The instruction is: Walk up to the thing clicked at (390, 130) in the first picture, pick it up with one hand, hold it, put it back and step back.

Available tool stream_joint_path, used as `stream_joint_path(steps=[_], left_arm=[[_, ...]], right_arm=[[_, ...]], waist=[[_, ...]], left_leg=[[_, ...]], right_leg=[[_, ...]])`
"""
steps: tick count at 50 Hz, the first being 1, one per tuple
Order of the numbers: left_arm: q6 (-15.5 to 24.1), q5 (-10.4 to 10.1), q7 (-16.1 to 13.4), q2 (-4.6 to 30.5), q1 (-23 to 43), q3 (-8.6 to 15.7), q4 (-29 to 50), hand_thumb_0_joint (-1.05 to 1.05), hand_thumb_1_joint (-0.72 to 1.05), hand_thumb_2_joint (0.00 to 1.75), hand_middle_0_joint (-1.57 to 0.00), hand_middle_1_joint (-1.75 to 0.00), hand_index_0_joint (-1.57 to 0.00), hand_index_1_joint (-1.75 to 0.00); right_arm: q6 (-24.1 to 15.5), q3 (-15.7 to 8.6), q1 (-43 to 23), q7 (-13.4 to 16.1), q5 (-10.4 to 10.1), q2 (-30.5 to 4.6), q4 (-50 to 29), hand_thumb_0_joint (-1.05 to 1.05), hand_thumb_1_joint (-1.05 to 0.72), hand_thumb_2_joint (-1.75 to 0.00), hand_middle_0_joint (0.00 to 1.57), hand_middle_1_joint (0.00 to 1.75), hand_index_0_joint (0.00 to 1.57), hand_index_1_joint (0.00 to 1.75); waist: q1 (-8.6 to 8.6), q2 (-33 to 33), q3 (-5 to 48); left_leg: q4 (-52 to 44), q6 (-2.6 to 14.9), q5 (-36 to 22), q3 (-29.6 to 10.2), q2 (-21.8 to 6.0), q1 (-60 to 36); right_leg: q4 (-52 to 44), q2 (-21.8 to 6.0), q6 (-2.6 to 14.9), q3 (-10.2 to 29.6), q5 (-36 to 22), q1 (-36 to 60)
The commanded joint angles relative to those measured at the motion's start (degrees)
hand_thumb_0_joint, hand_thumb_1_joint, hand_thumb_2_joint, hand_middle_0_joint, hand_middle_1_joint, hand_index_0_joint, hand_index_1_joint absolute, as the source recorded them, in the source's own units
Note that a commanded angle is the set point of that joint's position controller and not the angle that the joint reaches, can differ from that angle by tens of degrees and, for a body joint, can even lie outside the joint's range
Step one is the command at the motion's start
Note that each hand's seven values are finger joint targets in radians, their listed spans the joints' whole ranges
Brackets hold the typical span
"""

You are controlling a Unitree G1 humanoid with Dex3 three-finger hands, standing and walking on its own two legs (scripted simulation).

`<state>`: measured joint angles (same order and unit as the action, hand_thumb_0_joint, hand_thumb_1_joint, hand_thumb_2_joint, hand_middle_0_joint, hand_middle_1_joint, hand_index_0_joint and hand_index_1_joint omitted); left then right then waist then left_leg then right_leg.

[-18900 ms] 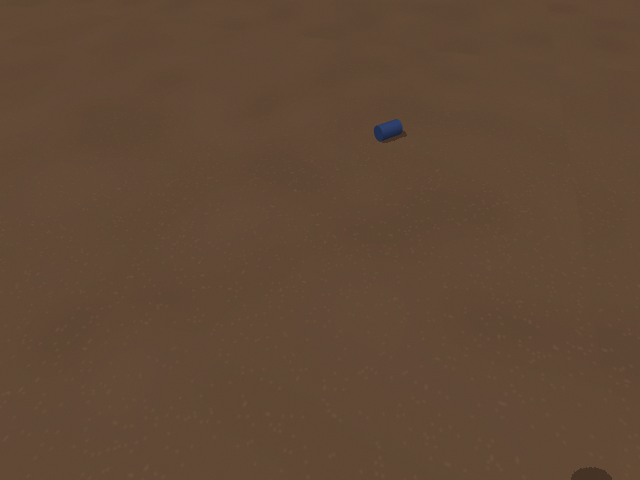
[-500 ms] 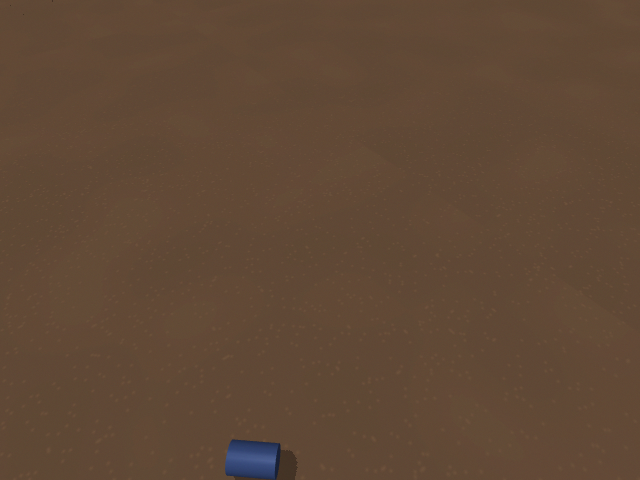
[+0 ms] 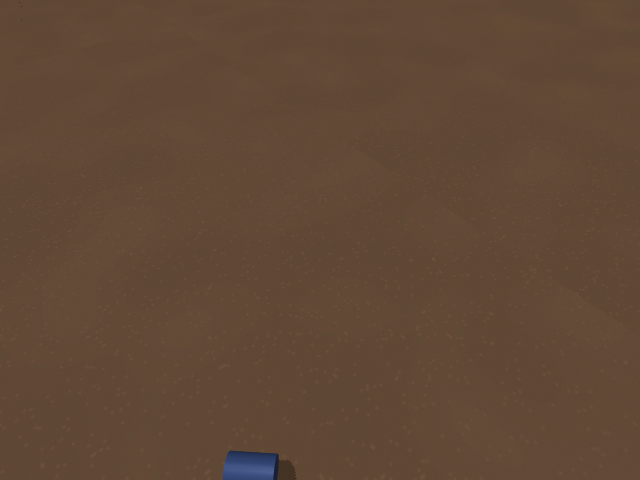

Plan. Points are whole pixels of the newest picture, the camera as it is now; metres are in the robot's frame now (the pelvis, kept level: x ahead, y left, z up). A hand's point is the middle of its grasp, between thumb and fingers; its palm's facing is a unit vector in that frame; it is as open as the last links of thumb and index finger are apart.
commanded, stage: stand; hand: left
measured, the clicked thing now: (251, 470) +0.30 +0.23 -0.74
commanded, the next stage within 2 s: walk up in 0.56 s
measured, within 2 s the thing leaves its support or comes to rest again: neither
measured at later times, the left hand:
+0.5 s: hand out of the picture +0.09 +0.25 -0.15, palm faces -0.01 -0.94 -0.34, open 7.4 cm
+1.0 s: hand out of the picture +0.07 +0.30 -0.19, palm faces -0.01 -0.92 -0.39, open 7.4 cm
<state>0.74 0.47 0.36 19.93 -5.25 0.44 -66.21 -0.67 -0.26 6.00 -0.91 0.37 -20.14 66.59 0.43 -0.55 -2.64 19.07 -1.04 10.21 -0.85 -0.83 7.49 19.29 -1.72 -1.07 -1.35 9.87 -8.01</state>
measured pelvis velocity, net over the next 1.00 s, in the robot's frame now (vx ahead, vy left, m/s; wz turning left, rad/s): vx -0.09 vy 0.03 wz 0.02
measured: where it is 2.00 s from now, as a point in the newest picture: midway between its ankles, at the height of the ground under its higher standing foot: outside the picture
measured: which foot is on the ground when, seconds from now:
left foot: down 0.00-0.80, up 0.82-0.94, down 0.96-1.00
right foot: down 0.00-0.94, up 0.96-1.00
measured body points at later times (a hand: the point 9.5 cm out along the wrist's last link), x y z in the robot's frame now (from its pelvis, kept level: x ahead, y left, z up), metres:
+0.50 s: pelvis +0.01 +0.00 +0.00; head +0.02 +0.00 +0.45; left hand +0.09 +0.30 -0.13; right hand +0.10 -0.30 -0.13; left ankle +0.00 +0.13 -0.75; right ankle +0.01 -0.13 -0.75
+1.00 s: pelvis -0.09 +0.03 -0.04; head -0.02 +0.05 +0.40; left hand +0.07 +0.35 -0.16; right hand -0.02 -0.30 -0.15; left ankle -0.08 +0.14 -0.75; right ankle -0.01 -0.12 -0.73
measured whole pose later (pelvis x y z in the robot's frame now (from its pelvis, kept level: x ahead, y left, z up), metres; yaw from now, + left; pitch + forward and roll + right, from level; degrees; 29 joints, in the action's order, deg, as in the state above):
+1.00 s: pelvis -0.09 +0.03 -0.04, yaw +1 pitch -2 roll +0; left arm -4.1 1.2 -1.7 23.6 -0.2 3.5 -51.2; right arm 2.5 -4.0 8.6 -1.2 1.4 -22.6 55.0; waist 1.4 3.1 -11.2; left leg 44.0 1.7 23.1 -0.9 2.4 19.0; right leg 51.4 -0.9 0.5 6.2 25.6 -28.6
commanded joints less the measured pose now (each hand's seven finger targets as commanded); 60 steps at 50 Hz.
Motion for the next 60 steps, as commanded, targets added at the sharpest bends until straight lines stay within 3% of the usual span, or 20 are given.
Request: stream_joint_path(steps=[1, 8, 18, 27, 28, 32, 38, 40, 41, 42, 44, 45, 46, 47, 48, 49, 50, 53, 56, 60], left_arm=[[1.28, -0.17, -0.69, 12.48, 2.39, 2.08, 3.43, 0.00, 0.90, 0.90, -0.20, -0.30, -0.20, -0.30], [0.99, -0.16, -0.67, 12.09, 2.71, 2.01, 3.39, 0.00, 0.90, 0.90, -0.20, -0.30, -0.20, -0.30], [1.15, -0.23, -0.72, 12.54, 3.09, 2.16, 3.94, 0.00, 0.90, 0.90, -0.20, -0.30, -0.20, -0.30], [1.04, 0.13, -0.78, 12.48, 2.99, 2.24, 3.85, 0.00, 0.90, 0.90, -0.20, -0.30, -0.20, -0.30], [0.17, -1.17, -1.22, 15.68, 3.23, 4.20, 5.17, 0.00, 0.90, 0.90, -0.20, -0.30, -0.20, -0.30], [-0.94, -1.24, -1.58, 14.55, 1.79, 4.73, 8.63, 0.00, 0.90, 0.90, -0.20, -0.30, -0.20, -0.30], [-2.45, -0.47, -1.28, 16.32, 2.99, 5.43, 12.94, 0.00, 0.90, 0.90, -0.20, -0.30, -0.20, -0.30], [-2.55, 0.33, -1.38, 18.37, 5.53, 6.03, 14.93, 0.00, 0.90, 0.90, -0.20, -0.30, -0.20, -0.30], [-2.48, 1.13, -1.51, 19.61, 7.20, 6.33, 16.47, 0.00, 0.90, 0.90, -0.20, -0.30, -0.20, -0.30], [-2.39, 1.48, -1.69, 19.56, 8.58, 6.50, 17.66, 0.00, 0.90, 0.90, -0.20, -0.30, -0.20, -0.30], [-2.37, 1.90, -2.11, 18.10, 10.35, 6.05, 19.19, 0.00, 0.90, 0.90, -0.20, -0.30, -0.20, -0.30], [-2.66, 1.72, -2.17, 17.40, 10.38, 5.81, 19.66, 0.00, 0.90, 0.90, -0.20, -0.30, -0.20, -0.30], [-3.21, 1.09, -2.10, 15.38, 8.75, 5.45, 19.94, 0.00, 0.90, 0.90, -0.20, -0.30, -0.20, -0.30], [-3.59, 0.33, -2.33, 11.82, 6.43, 4.77, 20.85, 0.00, 0.90, 0.90, -0.20, -0.30, -0.20, -0.30], [-4.14, 0.47, -2.78, 11.58, 3.51, 5.26, 20.21, 0.00, 0.90, 0.90, -0.20, -0.30, -0.20, -0.30], [-4.47, 0.57, -3.26, 12.59, 1.54, 5.51, 20.20, 0.00, 0.90, 0.90, -0.20, -0.30, -0.20, -0.30], [-4.40, 0.84, -3.61, 13.69, 3.00, 5.91, 19.49, 0.00, 0.90, 0.90, -0.20, -0.30, -0.20, -0.30], [-4.09, 0.03, -3.00, 14.09, -2.58, 6.03, 18.11, 0.00, 0.90, 0.90, -0.20, -0.30, -0.20, -0.30], [-3.34, 0.76, -2.47, 13.54, 0.09, 6.48, 20.49, 0.00, 0.90, 0.90, -0.20, -0.30, -0.20, -0.30], [-3.03, 0.61, -1.89, 12.46, -0.57, 6.53, 22.39, 0.00, 0.90, 0.90, -0.20, -0.30, -0.20, -0.30]], right_arm=[[-1.26, -1.95, -3.29, 1.13, 0.08, -12.46, -4.09, 0.00, -0.90, -0.90, 0.20, 0.30, 0.20, 0.30], [-1.00, -1.79, -3.41, 1.23, 0.05, -12.59, -4.12, 0.00, -0.90, -0.90, 0.20, 0.30, 0.20, 0.30], [-1.19, -1.66, -3.36, 1.35, 0.06, -12.29, -4.63, 0.00, -0.90, -0.90, 0.20, 0.30, 0.20, 0.30], [-1.00, -1.67, -4.00, 1.37, 0.08, -12.24, -5.23, 0.00, -0.90, -0.90, 0.20, 0.30, 0.20, 0.30], [0.23, -2.67, -5.13, 1.16, -0.62, -15.58, -5.19, 0.00, -0.90, -0.90, 0.20, 0.30, 0.20, 0.30], [1.44, -3.64, -2.52, 1.13, -1.34, -14.97, -7.74, 0.00, -0.90, -0.90, 0.20, 0.30, 0.20, 0.30], [3.00, -4.53, -1.82, 0.99, -0.97, -14.20, -11.39, 0.00, -0.90, -0.90, 0.20, 0.30, 0.20, 0.30], [3.70, -4.87, 0.02, 0.53, -0.62, -12.73, -12.18, 0.00, -0.90, -0.90, 0.20, 0.30, 0.20, 0.30], [4.18, -5.16, 2.95, 0.34, -0.21, -12.73, -12.53, 0.00, -0.90, -0.90, 0.20, 0.30, 0.20, 0.30], [4.38, -5.51, 4.79, 0.17, -0.50, -13.47, -12.88, 0.00, -0.90, -0.90, 0.20, 0.30, 0.20, 0.30], [3.85, -6.13, 8.19, 0.11, -0.80, -13.69, -13.00, 0.00, -0.90, -0.90, 0.20, 0.30, 0.20, 0.30], [3.33, -6.25, 9.99, 0.28, -0.44, -13.58, -12.72, 0.00, -0.90, -0.90, 0.20, 0.30, 0.20, 0.30], [2.77, -6.48, 9.68, 0.50, 0.38, -14.33, -12.54, 0.00, -0.90, -0.90, 0.20, 0.30, 0.20, 0.30], [2.35, -7.37, 7.11, 0.82, 2.17, -18.52, -13.92, 0.00, -0.90, -0.90, 0.20, 0.30, 0.20, 0.30], [1.91, -7.66, 4.34, 0.99, 2.89, -20.34, -16.02, 0.00, -0.90, -0.90, 0.20, 0.30, 0.20, 0.30], [1.86, -7.98, 3.05, 0.95, 1.95, -23.32, -17.14, 0.00, -0.90, -0.90, 0.20, 0.30, 0.20, 0.30], [1.77, -8.04, 1.73, 1.29, 2.05, -23.05, -17.82, 0.00, -0.90, -0.90, 0.20, 0.30, 0.20, 0.30], [1.14, -6.93, -2.16, 2.88, 1.98, -16.87, -19.46, 0.00, -0.90, -0.90, 0.20, 0.30, 0.20, 0.30], [0.98, -6.82, 4.90, 3.41, 1.39, -15.19, -18.80, 0.00, -0.90, -0.90, 0.20, 0.30, 0.20, 0.30], [1.27, -6.87, 6.03, 3.60, 1.12, -16.84, -19.96, 0.00, -0.90, -0.90, 0.20, 0.30, 0.20, 0.30]], waist=[[-0.67, 1.44, 6.18], [-0.61, 0.59, 3.80], [-0.46, 0.51, 5.57], [-0.54, 0.99, 4.26], [-0.85, 0.72, -3.40], [-0.10, 0.52, 7.47], [-0.09, 4.07, 8.16], [0.08, 12.09, 6.07], [0.81, 15.19, 4.90], [1.74, 14.41, 3.85], [3.11, 13.01, 4.65], [3.65, 11.96, 5.53], [3.27, 3.40, 4.64], [1.77, -11.88, 2.59], [-0.27, -9.40, 2.30], [0.45, -10.43, 5.76], [0.81, -9.24, 4.79], [-2.97, -7.53, 3.81], [0.82, -5.10, 5.78], [2.05, -7.00, 6.34]], left_leg=[[-2.38, 1.67, -10.13, -4.85, -6.78, -0.34], [-3.27, 1.56, -6.61, -4.73, -6.53, 0.60], [-2.56, 1.54, -13.81, -4.23, -6.96, -1.35], [-3.25, 1.84, -9.45, -4.33, -6.87, -1.16], [2.33, 2.78, -19.12, -4.86, -5.83, 2.70], [7.68, 4.64, -23.98, -4.14, -6.31, 0.45], [18.36, 5.82, -6.93, -3.55, -2.11, 5.35], [31.59, 3.62, 12.27, 0.52, 4.10, 5.25], [37.49, 3.48, 20.96, -1.25, 3.57, 5.90], [40.27, 3.88, 23.11, -4.08, 2.12, 5.44], [33.16, 4.25, 19.37, -3.49, 0.60, 5.84], [23.01, 3.95, 13.31, -1.74, 0.10, 5.14], [11.06, 4.11, 2.22, -3.87, -1.85, 6.61], [4.16, 7.35, -13.09, -19.48, -10.57, 6.50], [3.21, 11.11, -22.74, -24.86, -16.19, 7.49], [2.27, 16.04, -25.79, -28.56, -20.73, 8.57], [1.42, 16.58, -20.37, -29.93, -20.61, 10.95], [7.78, 14.30, -21.29, -17.25, -14.72, 2.88], [11.31, 14.90, -30.37, -15.86, -14.09, -6.70], [11.72, 15.22, -28.73, -14.41, -14.77, -7.82]], right_leg=[[-2.44, -5.98, 1.56, 4.72, -8.46, 3.69], [-3.68, -5.80, 1.41, 4.83, -5.44, 2.81], [-2.55, -6.28, 1.54, 4.68, -12.40, 5.25], [-3.80, -6.07, 1.49, 4.55, -8.04, 3.67], [1.63, -5.68, 1.89, 5.11, -19.44, -2.14], [7.86, -5.07, 4.13, 3.60, -20.60, 0.66], [9.16, -9.88, 9.42, 9.25, -12.47, -5.74], [2.64, -17.46, 14.31, 15.97, -12.12, -12.48], [1.21, -20.74, 16.68, 18.97, -10.59, -16.05], [2.05, -20.97, 16.69, 18.16, -9.54, -18.84], [8.57, -17.03, 13.12, 13.71, -11.44, -16.69], [13.19, -14.30, 10.25, 11.55, -9.79, -14.48], [21.65, -8.09, 7.32, 7.80, -3.24, -13.14], [35.04, 2.66, 3.65, 4.05, 8.44, -19.59], [42.01, 7.14, 2.59, 8.95, 25.95, -21.63], [48.79, 9.10, 2.67, 13.20, 30.18, -20.16], [52.79, 9.15, 2.80, 15.56, 29.18, -19.51], [55.21, 6.68, 1.41, 13.24, 19.78, -24.23], [48.36, 6.00, -0.47, 11.42, 21.55, -24.50], [34.78, 4.67, -0.93, 7.91, 20.96, -20.02]])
